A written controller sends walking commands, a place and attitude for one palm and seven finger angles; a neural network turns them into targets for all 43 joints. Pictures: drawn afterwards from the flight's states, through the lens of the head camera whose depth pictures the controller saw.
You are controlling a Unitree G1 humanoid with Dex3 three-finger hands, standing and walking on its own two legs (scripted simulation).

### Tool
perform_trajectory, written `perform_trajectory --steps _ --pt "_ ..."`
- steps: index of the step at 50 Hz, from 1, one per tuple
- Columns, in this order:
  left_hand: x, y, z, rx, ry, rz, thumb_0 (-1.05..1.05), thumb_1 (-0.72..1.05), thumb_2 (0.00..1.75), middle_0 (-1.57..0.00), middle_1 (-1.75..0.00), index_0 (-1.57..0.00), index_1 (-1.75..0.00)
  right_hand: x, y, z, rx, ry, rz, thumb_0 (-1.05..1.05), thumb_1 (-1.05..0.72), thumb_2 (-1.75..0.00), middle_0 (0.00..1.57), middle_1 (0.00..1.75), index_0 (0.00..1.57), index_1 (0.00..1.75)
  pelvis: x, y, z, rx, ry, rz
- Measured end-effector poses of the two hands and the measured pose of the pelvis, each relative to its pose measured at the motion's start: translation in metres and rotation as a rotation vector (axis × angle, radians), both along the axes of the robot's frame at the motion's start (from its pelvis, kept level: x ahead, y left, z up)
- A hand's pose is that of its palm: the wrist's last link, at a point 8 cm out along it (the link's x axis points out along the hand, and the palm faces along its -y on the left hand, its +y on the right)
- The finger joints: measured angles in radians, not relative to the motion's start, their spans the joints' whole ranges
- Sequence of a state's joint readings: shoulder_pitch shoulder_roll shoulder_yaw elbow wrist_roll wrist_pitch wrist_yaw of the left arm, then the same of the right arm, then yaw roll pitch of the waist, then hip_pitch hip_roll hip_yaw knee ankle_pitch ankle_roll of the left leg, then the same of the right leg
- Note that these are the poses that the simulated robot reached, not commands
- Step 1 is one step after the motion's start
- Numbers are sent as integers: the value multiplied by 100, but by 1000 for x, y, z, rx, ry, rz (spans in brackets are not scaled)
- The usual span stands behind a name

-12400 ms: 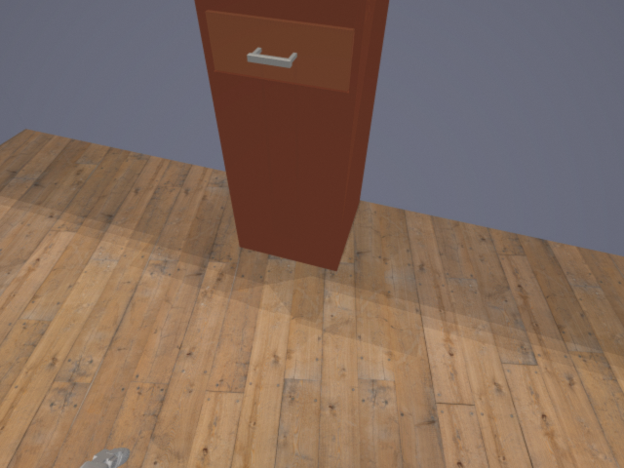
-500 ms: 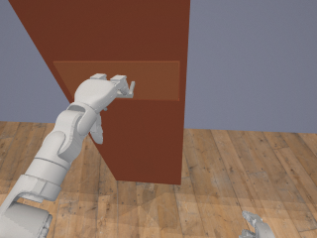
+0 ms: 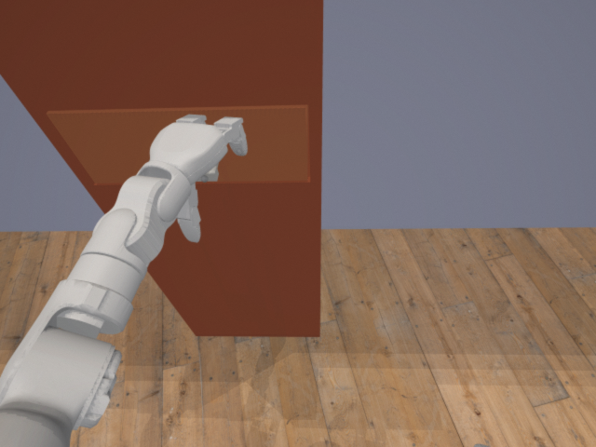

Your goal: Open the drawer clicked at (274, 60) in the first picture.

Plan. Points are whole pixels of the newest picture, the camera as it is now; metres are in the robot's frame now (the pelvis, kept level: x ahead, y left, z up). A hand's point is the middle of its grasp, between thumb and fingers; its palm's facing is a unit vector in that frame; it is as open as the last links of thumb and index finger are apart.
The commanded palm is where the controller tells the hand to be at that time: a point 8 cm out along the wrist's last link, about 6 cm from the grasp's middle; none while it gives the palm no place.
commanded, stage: move the hooked fingers above the handle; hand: left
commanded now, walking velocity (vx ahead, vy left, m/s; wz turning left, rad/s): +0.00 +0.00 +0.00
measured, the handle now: (183, 164) +0.51 +0.20 +0.08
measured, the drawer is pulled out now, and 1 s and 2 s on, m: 0.00 0.00 0.00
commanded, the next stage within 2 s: none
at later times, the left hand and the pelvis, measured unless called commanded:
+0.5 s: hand (158, 192) +0.41 +0.20 +0.12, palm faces -0.15 +0.02 -0.99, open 13.8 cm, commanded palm +0.44 +0.21 +0.20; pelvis -0.02 -0.01 +0.00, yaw +1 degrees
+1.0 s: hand (150, 169) +0.45 +0.22 +0.13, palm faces -0.11 -0.01 -0.99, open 13.7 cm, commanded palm +0.43 +0.22 +0.20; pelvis -0.02 +0.00 +0.00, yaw -3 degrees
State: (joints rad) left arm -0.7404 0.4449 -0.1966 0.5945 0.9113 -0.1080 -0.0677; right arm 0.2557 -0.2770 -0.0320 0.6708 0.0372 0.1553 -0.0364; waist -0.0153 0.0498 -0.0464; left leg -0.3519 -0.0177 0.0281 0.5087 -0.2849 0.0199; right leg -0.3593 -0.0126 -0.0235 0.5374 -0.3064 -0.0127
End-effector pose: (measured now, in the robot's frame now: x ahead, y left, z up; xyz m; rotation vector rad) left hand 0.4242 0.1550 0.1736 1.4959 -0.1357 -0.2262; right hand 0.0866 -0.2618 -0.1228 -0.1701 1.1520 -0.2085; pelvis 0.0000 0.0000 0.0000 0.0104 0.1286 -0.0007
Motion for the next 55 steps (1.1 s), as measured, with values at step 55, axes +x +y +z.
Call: perform_trajectory --steps 55 --pt "-15 71 1 88 32 165 0 -48 30 -33 -121 -32 -121 -57 -3 4 -40 45 -66 1 -90 -89 20 30 21 30 -20 3 0 -6 -3 -22"
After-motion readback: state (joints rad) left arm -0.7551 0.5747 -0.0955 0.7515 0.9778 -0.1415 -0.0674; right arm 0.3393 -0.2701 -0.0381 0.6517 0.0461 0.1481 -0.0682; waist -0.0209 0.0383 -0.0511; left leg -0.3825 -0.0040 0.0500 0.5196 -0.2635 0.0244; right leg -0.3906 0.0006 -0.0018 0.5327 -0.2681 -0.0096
